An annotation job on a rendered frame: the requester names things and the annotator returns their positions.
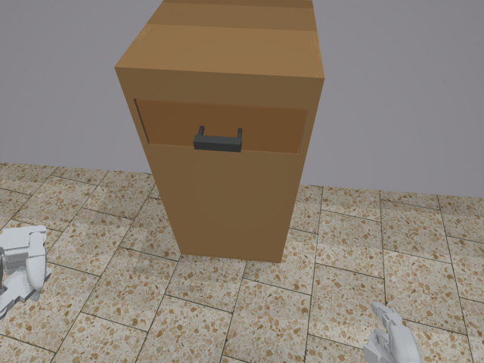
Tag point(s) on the drawer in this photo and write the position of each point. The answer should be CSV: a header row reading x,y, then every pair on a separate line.
x,y
274,129

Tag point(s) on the left robot hand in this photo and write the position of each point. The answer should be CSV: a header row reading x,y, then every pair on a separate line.
x,y
23,256

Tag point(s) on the handle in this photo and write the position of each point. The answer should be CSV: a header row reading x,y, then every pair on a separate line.
x,y
219,143

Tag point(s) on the cabinet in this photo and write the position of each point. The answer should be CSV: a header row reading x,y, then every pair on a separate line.
x,y
233,205

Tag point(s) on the right robot hand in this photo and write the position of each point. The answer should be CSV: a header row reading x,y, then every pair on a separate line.
x,y
399,346

